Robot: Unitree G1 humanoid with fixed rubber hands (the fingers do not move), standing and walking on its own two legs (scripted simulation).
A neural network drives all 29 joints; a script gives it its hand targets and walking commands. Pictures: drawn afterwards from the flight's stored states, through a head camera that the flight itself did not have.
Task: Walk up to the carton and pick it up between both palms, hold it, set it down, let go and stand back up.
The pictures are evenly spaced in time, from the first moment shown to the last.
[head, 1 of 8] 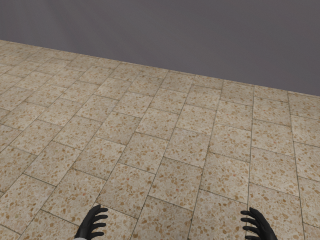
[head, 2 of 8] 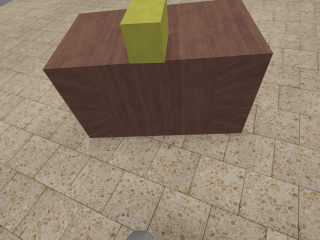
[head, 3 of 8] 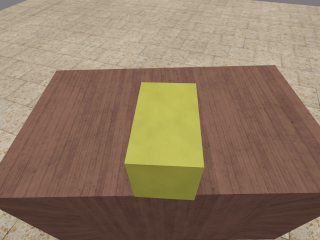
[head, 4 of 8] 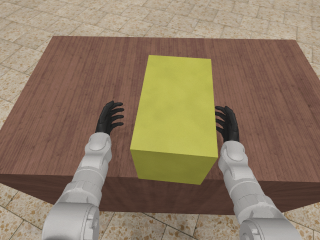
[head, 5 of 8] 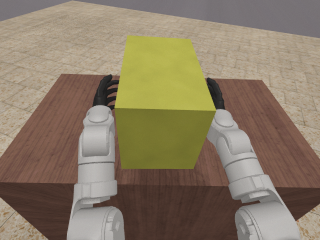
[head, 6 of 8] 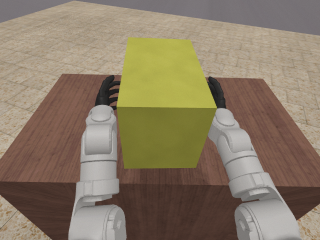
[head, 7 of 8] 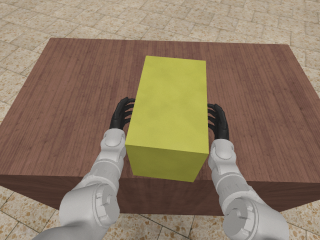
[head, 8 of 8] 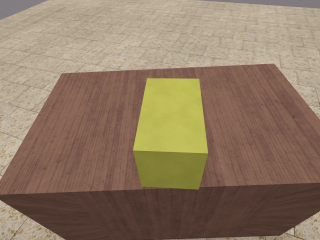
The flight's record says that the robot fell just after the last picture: no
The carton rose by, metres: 0.18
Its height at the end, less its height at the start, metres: +0.00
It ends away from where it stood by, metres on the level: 0.01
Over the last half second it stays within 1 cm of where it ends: yes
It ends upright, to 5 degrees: yes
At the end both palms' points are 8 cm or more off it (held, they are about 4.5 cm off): yes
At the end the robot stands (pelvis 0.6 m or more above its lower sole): yes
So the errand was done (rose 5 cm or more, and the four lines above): yes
